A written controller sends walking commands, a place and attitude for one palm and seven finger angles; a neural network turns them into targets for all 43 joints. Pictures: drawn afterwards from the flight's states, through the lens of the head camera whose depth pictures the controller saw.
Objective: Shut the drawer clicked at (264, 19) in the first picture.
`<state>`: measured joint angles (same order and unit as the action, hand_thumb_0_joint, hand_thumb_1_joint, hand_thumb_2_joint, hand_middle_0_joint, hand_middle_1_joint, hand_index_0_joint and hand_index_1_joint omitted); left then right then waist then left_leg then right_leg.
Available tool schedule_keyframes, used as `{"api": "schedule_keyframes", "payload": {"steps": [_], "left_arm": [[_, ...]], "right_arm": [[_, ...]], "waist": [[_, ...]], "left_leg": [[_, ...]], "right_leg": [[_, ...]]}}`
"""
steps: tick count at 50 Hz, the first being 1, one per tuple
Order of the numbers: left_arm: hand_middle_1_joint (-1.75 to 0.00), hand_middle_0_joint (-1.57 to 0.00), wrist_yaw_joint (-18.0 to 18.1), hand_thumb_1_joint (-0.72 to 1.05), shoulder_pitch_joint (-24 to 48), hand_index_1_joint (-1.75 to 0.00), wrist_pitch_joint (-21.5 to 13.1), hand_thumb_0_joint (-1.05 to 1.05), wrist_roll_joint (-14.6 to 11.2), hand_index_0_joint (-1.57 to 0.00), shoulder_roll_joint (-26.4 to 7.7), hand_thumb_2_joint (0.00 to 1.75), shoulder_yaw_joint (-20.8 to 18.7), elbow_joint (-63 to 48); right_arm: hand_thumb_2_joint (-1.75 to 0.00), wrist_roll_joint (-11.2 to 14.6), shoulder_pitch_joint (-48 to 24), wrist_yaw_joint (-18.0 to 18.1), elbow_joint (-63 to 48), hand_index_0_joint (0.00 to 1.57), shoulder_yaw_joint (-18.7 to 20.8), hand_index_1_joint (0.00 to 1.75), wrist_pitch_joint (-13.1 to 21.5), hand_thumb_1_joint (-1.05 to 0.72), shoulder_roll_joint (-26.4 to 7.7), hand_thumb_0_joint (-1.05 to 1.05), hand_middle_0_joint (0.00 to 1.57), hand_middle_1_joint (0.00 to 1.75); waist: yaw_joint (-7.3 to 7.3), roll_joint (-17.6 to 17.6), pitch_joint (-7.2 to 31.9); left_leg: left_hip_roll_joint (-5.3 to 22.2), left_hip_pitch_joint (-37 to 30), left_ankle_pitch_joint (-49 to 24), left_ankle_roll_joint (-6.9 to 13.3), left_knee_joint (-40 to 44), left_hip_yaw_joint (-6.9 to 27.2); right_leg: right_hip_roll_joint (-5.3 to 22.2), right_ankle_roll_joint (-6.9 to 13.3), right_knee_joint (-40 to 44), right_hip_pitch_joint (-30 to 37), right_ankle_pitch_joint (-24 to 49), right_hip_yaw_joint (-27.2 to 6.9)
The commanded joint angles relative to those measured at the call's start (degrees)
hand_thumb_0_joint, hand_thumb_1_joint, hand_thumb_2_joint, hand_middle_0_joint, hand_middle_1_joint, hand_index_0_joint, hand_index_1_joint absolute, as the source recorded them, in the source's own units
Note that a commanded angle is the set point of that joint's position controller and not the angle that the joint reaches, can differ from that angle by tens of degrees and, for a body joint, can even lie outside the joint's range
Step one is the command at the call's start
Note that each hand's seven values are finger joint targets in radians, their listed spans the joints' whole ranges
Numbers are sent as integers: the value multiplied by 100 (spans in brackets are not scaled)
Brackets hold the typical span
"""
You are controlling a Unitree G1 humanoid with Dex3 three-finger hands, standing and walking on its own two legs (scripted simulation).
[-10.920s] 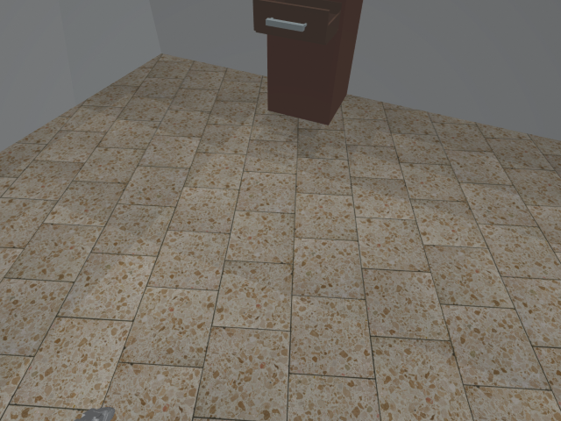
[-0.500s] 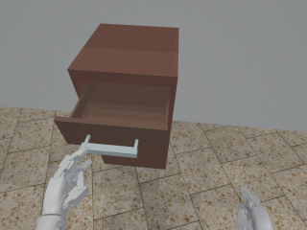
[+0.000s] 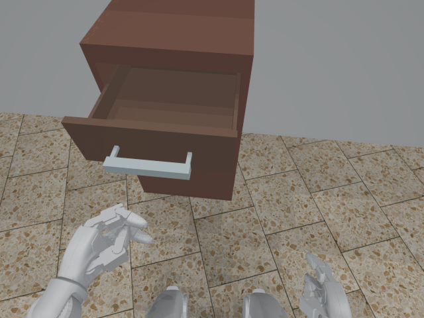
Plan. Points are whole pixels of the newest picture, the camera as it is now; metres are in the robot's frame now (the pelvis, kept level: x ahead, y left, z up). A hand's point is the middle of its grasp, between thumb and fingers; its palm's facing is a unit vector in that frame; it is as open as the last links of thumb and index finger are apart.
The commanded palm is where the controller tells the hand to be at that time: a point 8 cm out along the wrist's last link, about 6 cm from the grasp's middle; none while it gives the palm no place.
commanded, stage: raise the hand and make a fist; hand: left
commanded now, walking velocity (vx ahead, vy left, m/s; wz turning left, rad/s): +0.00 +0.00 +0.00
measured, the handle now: (150, 160) +0.45 +0.16 -0.02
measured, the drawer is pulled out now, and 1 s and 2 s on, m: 0.22 0.22 0.22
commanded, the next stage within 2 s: bring the fist close to the handle in 1.12 s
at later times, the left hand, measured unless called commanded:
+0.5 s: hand (118, 234) +0.24 +0.16 +0.08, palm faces -0.05 -1.00 -0.02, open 3.1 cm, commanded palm +0.22 +0.21 +0.07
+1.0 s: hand (135, 231) +0.25 +0.13 +0.07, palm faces -0.08 -1.00 -0.05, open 3.3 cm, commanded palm +0.23 +0.20 +0.08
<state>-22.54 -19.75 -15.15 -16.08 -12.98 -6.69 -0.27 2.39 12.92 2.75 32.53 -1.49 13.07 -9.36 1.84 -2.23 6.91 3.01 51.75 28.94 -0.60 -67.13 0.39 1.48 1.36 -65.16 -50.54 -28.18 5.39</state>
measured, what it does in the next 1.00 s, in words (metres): stands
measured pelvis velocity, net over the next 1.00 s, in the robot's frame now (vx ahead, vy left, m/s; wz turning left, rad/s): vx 0.05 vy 0.00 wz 0.01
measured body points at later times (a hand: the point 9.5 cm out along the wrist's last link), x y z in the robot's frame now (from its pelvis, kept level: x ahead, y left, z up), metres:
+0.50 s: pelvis +0.02 +0.02 +0.01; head +0.07 +0.03 +0.46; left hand +0.24 +0.21 +0.09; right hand +0.23 -0.20 -0.04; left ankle +0.04 +0.12 -0.65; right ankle +0.04 -0.11 -0.65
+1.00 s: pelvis +0.05 +0.00 +0.02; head +0.10 +0.00 +0.47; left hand +0.25 +0.19 +0.08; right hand +0.21 -0.24 -0.06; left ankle +0.04 +0.12 -0.65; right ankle +0.04 -0.11 -0.65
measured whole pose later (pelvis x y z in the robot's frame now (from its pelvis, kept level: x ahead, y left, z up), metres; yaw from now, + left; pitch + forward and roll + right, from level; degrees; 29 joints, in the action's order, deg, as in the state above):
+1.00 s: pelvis +0.05 +0.00 +0.02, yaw +0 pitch +14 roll -1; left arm -8.0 -29.7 -17.4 -9.1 -11.0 0.4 -10.6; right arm 1.2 15.8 1.6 25.4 -0.2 5.9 -12.8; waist 1.8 -1.6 8.3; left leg 2.3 44.1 30.3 -0.6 -60.6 -0.4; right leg 1.8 1.0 -59.7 -43.4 -30.0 4.7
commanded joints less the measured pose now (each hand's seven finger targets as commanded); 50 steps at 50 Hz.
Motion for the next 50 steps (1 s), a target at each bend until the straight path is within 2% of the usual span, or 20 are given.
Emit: {"api": "schedule_keyframes", "payload": {"steps": [1,4,7,9,11,13,14,15,17,19,20,25,29,30,32,36,39,43,44,50], "left_arm": [[-117,-100,1048,90,-778,-117,-484,0,-128,-100,-391,90,-814,-1713],[-123,-106,1309,90,-500,-123,-971,0,292,-106,-300,90,-293,-1657],[-130,-112,1063,90,-557,-130,-1252,0,463,-112,-52,90,377,-1473],[-134,-116,877,90,-346,-134,-1287,0,445,-116,-72,90,570,-1557],[-138,-120,826,90,-150,-138,-1289,0,413,-120,-295,90,450,-1870],[-143,-124,967,90,-51,-143,-1265,0,426,-124,-379,90,336,-2248],[-145,-126,1138,90,52,-145,-1264,0,460,-126,-594,90,133,-2490],[-147,-128,1268,90,-193,-147,-1222,0,461,-128,-406,90,200,-2554],[-151,-132,1522,90,-278,-151,-1123,0,476,-132,-273,90,213,-2499],[-156,-136,1665,90,-583,-156,-940,0,578,-136,-181,90,212,-2155],[-158,-138,1649,90,-692,-158,-832,0,621,-138,112,90,570,-2066],[-160,-140,1404,90,-597,-160,-375,0,836,-140,75,90,879,-1777],[-160,-140,1449,90,-271,-160,-550,0,785,-140,-157,90,681,-2453],[-160,-140,1498,90,-334,-160,-636,0,743,-140,-150,90,604,-2626],[-160,-140,1603,90,-318,-160,-820,0,712,-140,-42,90,636,-2818],[-160,-140,1716,90,-325,-160,-909,0,795,-140,97,90,786,-2501],[-160,-140,1564,90,-984,-160,-649,0,887,-140,166,90,842,-1941],[-160,-140,1394,90,-909,-160,-401,0,760,-140,-164,90,499,-2165],[-160,-140,1437,90,-955,-160,-434,0,734,-140,-332,90,277,-2240],[-160,-140,1565,90,-898,-160,-1034,0,516,-140,-245,90,89,-2457]], "right_arm": [[-90,4,-632,47,-1175,20,506,30,301,-90,-772,0,20,30],[-90,-75,-570,-11,-1081,20,503,30,320,-90,-904,0,20,30],[-90,-66,-400,-44,-1121,20,483,30,407,-90,-1040,0,20,30],[-90,-38,-332,-25,-1144,20,466,30,451,-90,-1121,0,20,30],[-90,-28,-240,17,-1218,20,474,30,462,-90,-1184,0,20,30],[-90,-46,-216,37,-1284,20,455,30,450,-90,-1167,0,20,30],[-90,-65,-214,40,-1270,20,459,30,430,-90,-1168,0,20,30],[-90,-81,-183,27,-1337,20,441,30,384,-90,-1100,0,20,30],[-90,-97,-184,-13,-1382,20,433,30,290,-90,-1070,0,20,30],[-90,-92,-177,-61,-1400,20,448,30,149,-90,-1065,0,20,30],[-90,-89,-186,-104,-1488,20,419,30,93,-90,-1055,0,20,30],[-90,-50,-175,-126,-1668,20,379,30,-180,-90,-1121,0,20,30],[-90,-96,-109,-77,-1744,20,341,30,-207,-90,-1078,0,20,30],[-90,-116,-72,-82,-1746,20,335,30,-206,-90,-1035,0,20,30],[-90,-135,-36,-101,-1743,20,325,30,-186,-90,-983,0,20,30],[-90,-152,1,-153,-1617,20,334,30,-207,-90,-996,0,20,30],[-90,-114,-38,-180,-1656,20,392,30,-316,-90,-1047,0,20,30],[-90,-69,-88,-120,-1761,20,429,30,-425,-90,-1061,0,20,30],[-90,-70,-139,-86,-1742,20,440,30,-435,-90,-1046,0,20,30],[-90,-96,-61,-58,-1538,20,429,30,-314,-90,-927,0,20,30]], "waist": [[-428,387,1335],[-132,336,782],[66,172,583],[187,231,610],[116,52,980],[2,-212,1244],[-48,-332,1430],[-134,-370,1480],[-132,-327,1419],[-152,-43,1269],[-62,-67,1110],[53,225,682],[19,22,1002],[-54,-51,1243],[-59,-154,1358],[67,-109,1207],[9,240,1117],[-51,455,1324],[-120,398,1360],[-54,275,1232]], "left_leg": [[-290,-723,-1149,173,1335,112],[-252,-590,-718,190,1301,137],[-266,-540,-183,192,1273,130],[-261,-544,-8,219,1262,193],[-267,-735,-59,221,1297,214],[-258,-1026,-312,200,1415,266],[-244,-1172,-480,192,1423,295],[-248,-1303,-705,174,1505,307],[-232,-1384,-1027,151,1494,290],[-204,-1373,-1259,134,1536,282],[-214,-1357,-1287,130,1518,256],[-234,-1147,-1094,161,1540,197],[-225,-1447,-1418,165,1488,215],[-226,-1576,-1648,158,1483,222],[-202,-1717,-1995,132,1432,227],[-195,-1619,-1978,123,1338,214],[-219,-1398,-1921,146,1372,152],[-293,-1285,-1792,172,1390,25],[-296,-1289,-1867,181,1379,8],[-294,-1303,-1960,173,1285,-26]], "right_leg": [[-116,-64,1311,1407,450,-235],[-119,-43,1244,756,-33,-172],[-82,-27,1295,411,-489,-238],[-80,-25,1332,381,-571,-293],[-77,-15,1280,496,-446,-291],[-95,13,1135,616,-111,-173],[-103,23,1037,659,56,-133],[-111,40,1022,753,223,-73],[-127,32,1040,810,493,-20],[-165,23,1076,894,663,31],[-160,7,1103,857,749,39],[-148,-7,1296,964,809,-20],[-147,6,1232,1095,1064,-33],[-146,21,1198,1201,1225,-37],[-144,19,1108,1179,1423,-9],[-152,-10,1106,1038,1486,-18],[-140,-14,1191,1262,1595,-40],[-96,-54,1335,1720,1852,-182],[-94,-40,1342,1821,1940,-221],[-106,-50,1348,1768,2158,-281]]}}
